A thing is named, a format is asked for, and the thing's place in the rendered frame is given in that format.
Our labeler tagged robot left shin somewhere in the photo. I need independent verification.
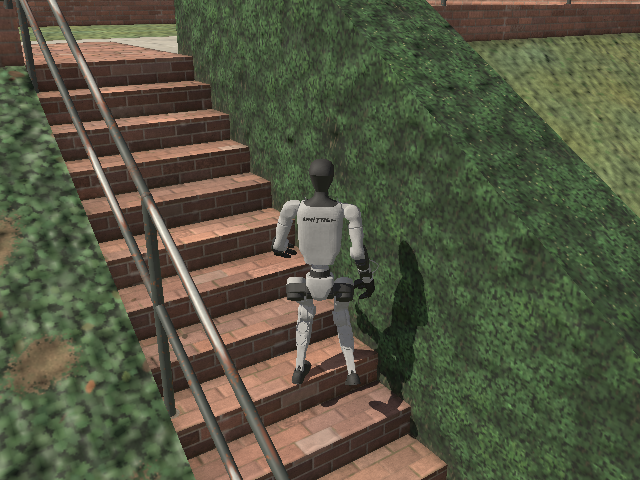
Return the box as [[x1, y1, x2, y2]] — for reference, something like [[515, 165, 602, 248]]
[[296, 304, 313, 372]]

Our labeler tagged robot left forearm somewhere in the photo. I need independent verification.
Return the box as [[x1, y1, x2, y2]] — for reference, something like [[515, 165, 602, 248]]
[[271, 236, 284, 254]]

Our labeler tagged right robot hand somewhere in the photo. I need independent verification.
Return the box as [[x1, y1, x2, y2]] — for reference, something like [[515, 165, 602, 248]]
[[354, 279, 375, 299]]

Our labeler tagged robot left upper arm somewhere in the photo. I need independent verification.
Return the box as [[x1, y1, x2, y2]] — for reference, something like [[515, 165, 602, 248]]
[[273, 200, 300, 251]]

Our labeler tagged right robot thigh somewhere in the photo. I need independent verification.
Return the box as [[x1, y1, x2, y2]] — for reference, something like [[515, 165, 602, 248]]
[[332, 277, 354, 326]]

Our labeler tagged left robot hand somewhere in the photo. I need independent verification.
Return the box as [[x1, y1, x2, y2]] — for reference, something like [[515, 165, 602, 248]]
[[274, 243, 297, 258]]

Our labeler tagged robot right upper arm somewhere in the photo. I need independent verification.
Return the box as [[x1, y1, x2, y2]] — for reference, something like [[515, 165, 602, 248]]
[[341, 203, 365, 260]]

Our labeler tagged robot right forearm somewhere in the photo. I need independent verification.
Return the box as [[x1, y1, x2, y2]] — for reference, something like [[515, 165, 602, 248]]
[[355, 245, 373, 283]]

